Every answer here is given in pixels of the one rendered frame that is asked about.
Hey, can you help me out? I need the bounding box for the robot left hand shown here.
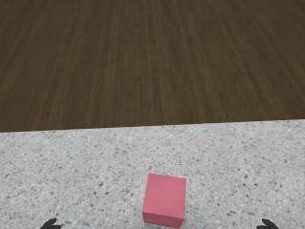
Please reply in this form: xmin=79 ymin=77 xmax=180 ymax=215
xmin=40 ymin=218 xmax=62 ymax=229

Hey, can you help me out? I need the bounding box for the robot right hand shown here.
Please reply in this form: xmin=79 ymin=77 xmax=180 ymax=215
xmin=256 ymin=219 xmax=278 ymax=229

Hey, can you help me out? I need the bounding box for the carton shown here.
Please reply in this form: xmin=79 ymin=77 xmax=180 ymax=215
xmin=142 ymin=173 xmax=186 ymax=229

